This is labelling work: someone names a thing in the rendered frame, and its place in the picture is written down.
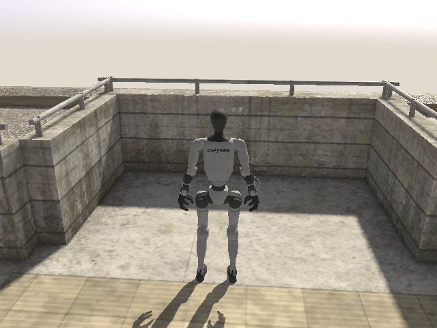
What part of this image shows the left robot foot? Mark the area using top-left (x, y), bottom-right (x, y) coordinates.
top-left (196, 264), bottom-right (207, 282)

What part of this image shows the robot left hand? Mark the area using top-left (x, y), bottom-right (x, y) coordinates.
top-left (178, 194), bottom-right (194, 211)

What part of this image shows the left robot forearm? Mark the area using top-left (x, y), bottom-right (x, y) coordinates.
top-left (180, 166), bottom-right (193, 196)

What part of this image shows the right robot upper arm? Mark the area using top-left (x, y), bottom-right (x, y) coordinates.
top-left (233, 138), bottom-right (251, 176)

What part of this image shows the robot right hand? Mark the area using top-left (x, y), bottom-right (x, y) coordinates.
top-left (244, 194), bottom-right (259, 212)

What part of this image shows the left robot upper arm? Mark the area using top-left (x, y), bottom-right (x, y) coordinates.
top-left (186, 138), bottom-right (205, 176)

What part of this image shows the robot right shin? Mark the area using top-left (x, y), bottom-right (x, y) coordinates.
top-left (228, 228), bottom-right (238, 273)

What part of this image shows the right robot forearm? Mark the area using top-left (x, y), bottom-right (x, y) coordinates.
top-left (244, 166), bottom-right (257, 196)

